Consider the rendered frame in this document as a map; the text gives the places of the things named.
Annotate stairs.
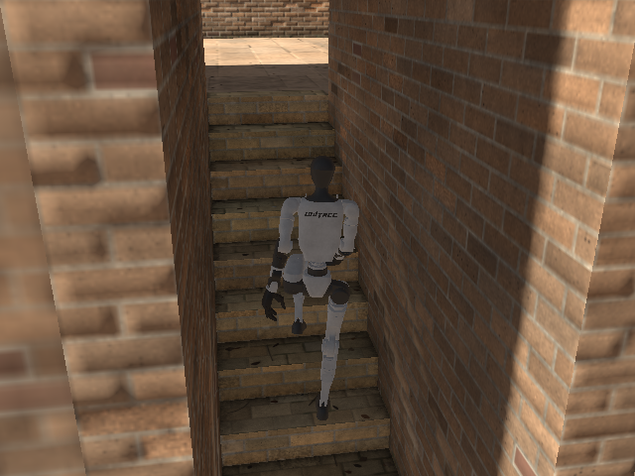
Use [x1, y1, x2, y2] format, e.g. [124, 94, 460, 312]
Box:
[207, 95, 399, 476]

